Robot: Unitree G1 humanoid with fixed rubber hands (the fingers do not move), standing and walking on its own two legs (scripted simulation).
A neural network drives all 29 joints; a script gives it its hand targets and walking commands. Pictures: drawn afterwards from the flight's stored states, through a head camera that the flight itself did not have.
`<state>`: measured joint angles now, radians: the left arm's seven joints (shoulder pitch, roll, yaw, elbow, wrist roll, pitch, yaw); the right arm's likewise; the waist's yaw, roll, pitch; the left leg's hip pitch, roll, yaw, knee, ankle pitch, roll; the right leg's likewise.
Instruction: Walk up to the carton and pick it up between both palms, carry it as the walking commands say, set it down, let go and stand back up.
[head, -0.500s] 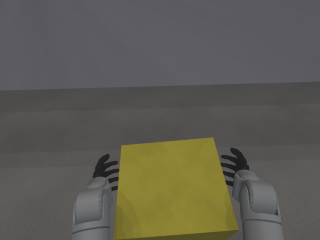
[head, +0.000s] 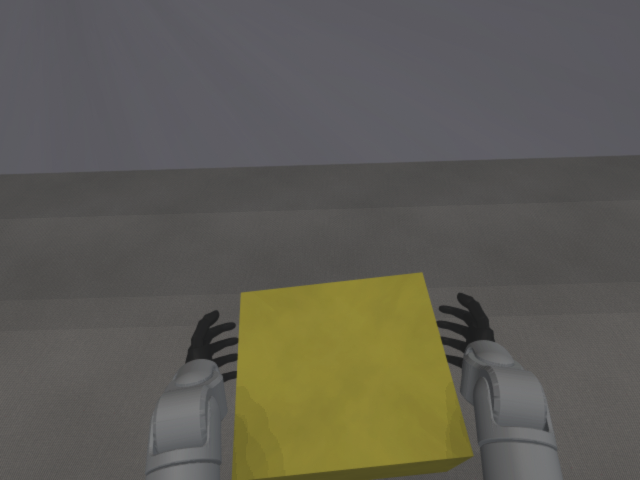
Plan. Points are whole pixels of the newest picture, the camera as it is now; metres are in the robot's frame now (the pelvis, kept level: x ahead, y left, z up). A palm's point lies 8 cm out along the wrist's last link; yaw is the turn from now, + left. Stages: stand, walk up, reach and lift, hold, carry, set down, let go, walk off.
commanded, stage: carry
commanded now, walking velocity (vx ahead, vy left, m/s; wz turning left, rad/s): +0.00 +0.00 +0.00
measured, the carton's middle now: (342, 381) +0.29 -0.01 -0.04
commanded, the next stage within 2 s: none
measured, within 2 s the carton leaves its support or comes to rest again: neither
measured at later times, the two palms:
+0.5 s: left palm (146, 377) +0.24 +0.22 +0.08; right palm (437, 345) +0.27 -0.11 +0.08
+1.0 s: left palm out of the picture +0.18 +0.35 +0.08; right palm (317, 354) +0.27 +0.03 +0.08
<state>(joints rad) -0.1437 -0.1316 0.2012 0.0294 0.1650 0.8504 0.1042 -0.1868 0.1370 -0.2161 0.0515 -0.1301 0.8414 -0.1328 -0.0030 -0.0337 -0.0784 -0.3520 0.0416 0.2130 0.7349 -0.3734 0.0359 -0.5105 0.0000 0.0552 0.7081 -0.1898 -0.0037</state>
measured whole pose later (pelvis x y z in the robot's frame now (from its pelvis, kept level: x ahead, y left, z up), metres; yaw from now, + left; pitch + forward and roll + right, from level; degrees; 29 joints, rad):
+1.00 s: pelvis -0.03 +0.13 -0.01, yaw +13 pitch +2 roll +1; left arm -0.11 -0.13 0.11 -0.45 0.16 1.25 0.14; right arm -0.16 0.13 -0.12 -0.41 -0.13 1.24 -0.18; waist 0.00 0.01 -0.04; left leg -0.49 -0.11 0.12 0.85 -0.40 0.12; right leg -0.48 -0.18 0.01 0.84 -0.38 0.12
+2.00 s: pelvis -0.22 +0.42 -0.01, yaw +46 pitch +4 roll +1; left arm -0.12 -0.13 0.09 -0.48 0.16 1.26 0.14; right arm -0.13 0.13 -0.13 -0.49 -0.13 1.25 -0.17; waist 0.00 0.03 -0.04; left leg -0.48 -0.01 0.03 0.81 -0.43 0.02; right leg -0.40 -0.25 -0.12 0.80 -0.43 0.13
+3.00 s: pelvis -0.54 +0.70 -0.02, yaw +79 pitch +3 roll +0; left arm -0.11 -0.13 0.08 -0.50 0.16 1.25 0.15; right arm -0.12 0.13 -0.12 -0.52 -0.13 1.25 -0.17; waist 0.00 0.00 -0.01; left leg -0.48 -0.04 0.05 0.90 -0.50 0.00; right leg -0.38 -0.27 -0.11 0.98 -0.56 0.10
